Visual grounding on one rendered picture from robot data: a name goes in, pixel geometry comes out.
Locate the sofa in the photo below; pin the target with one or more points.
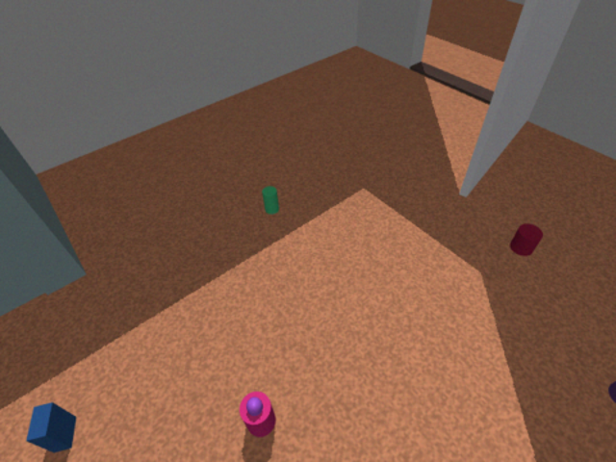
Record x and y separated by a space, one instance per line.
36 255

